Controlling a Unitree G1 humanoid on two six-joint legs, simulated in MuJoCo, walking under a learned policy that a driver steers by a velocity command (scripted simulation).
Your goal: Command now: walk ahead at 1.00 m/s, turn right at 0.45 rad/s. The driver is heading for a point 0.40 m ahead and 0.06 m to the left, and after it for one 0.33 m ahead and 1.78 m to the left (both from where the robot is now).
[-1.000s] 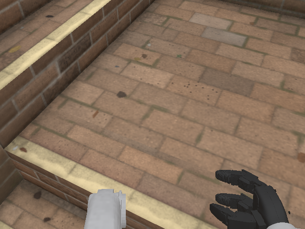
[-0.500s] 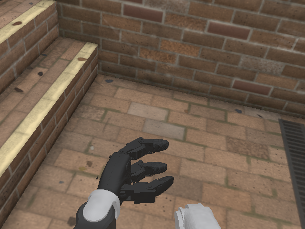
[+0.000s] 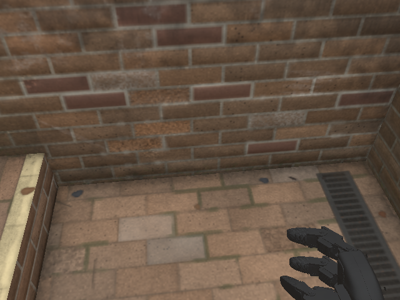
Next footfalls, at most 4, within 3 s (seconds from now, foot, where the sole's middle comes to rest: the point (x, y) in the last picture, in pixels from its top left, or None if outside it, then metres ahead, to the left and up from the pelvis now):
0.10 left None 0.24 0.17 -0.77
0.52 right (248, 289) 0.63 -0.12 -0.77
0.88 left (161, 257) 0.74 0.20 -0.77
1.06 right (219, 254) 0.76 -0.02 -0.77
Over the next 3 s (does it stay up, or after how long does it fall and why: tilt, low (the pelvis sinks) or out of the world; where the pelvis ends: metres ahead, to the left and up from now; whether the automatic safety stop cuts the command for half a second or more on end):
stays up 0.35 1.01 0.47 its command is cut before an obstacle after 0.4 s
